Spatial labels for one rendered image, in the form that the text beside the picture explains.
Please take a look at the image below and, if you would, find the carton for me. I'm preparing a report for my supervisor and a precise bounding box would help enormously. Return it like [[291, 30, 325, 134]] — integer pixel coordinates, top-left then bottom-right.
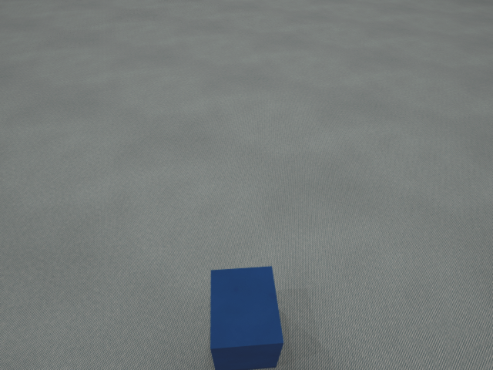
[[210, 266, 283, 370]]

